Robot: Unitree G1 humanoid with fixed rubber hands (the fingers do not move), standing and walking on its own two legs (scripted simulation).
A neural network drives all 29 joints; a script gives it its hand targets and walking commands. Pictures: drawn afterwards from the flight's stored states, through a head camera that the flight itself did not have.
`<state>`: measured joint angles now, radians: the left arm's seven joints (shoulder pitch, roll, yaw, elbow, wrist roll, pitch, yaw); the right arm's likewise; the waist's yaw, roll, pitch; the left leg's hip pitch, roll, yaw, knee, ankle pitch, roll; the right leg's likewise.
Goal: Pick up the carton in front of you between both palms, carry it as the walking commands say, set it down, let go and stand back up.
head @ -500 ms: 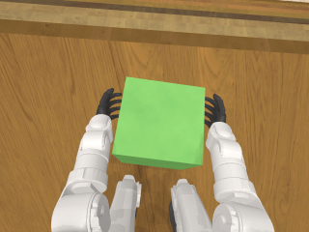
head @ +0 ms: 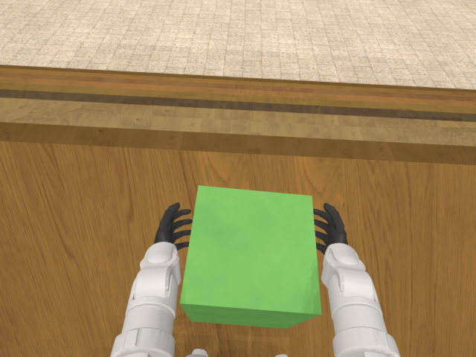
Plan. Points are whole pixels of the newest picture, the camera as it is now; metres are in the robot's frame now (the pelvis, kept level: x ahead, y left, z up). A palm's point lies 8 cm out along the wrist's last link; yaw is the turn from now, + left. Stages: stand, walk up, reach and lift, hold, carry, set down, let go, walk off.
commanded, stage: reach and lift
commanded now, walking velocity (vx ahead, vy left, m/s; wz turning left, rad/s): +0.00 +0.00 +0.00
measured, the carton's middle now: (246, 263) +0.32 +0.00 -0.11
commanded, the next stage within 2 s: hold in 1.24 s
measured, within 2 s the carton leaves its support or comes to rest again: neither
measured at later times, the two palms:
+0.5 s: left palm (158, 233) +0.30 +0.14 +0.07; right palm (360, 234) +0.30 -0.16 +0.07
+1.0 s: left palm (151, 226) +0.31 +0.15 +0.07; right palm (355, 227) +0.31 -0.15 +0.08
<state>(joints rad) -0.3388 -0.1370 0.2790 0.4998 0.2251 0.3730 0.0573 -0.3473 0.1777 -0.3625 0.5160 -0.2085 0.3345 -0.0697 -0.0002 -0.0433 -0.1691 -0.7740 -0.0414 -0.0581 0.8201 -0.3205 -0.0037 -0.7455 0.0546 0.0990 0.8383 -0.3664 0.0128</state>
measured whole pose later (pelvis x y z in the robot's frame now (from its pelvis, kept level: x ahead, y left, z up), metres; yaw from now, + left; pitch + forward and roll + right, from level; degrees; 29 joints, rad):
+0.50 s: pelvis +0.00 -0.01 +0.04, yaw +0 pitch -4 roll +0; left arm -0.34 -0.17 0.32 0.42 0.33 0.62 0.00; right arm -0.36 0.18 -0.34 0.44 -0.33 0.60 0.00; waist 0.00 -0.01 -0.01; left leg -0.20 -0.02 -0.07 0.46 -0.20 -0.01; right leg -0.17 0.04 0.10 0.48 -0.24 0.00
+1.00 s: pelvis +0.02 +0.00 +0.05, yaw +0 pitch -5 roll +0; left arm -0.27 -0.15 0.25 0.33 0.30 0.67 0.01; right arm -0.30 0.16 -0.27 0.37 -0.31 0.63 0.02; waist -0.01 -0.02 -0.01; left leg -0.12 -0.03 -0.06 0.38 -0.18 0.00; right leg -0.09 0.03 0.11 0.38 -0.21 0.01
